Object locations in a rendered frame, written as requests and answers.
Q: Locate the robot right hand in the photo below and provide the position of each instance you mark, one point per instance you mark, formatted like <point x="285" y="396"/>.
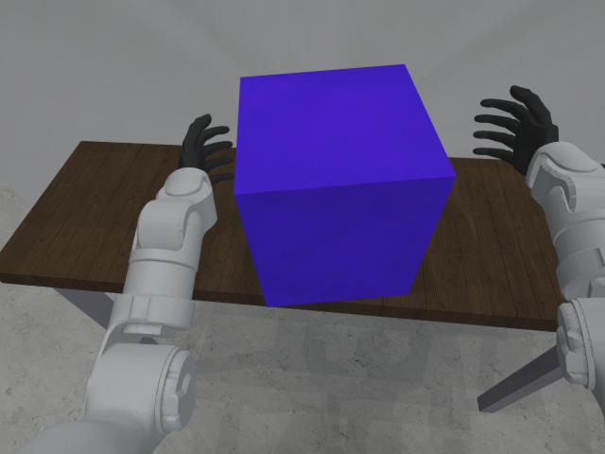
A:
<point x="534" y="130"/>

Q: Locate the table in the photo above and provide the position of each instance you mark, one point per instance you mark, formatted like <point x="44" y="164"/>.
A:
<point x="490" y="261"/>

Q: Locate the right robot forearm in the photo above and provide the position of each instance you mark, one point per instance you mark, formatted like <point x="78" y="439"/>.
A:
<point x="570" y="186"/>

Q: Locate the robot right upper arm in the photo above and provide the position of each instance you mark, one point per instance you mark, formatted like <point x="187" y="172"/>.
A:
<point x="581" y="344"/>

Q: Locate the left robot forearm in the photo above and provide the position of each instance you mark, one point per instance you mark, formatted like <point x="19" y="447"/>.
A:
<point x="157" y="296"/>

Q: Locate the robot left hand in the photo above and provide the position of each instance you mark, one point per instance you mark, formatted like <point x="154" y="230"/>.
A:
<point x="194" y="152"/>

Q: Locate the robot left upper arm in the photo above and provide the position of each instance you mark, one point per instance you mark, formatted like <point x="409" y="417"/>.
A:
<point x="138" y="394"/>

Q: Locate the carton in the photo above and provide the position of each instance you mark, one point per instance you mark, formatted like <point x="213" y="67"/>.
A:
<point x="340" y="179"/>

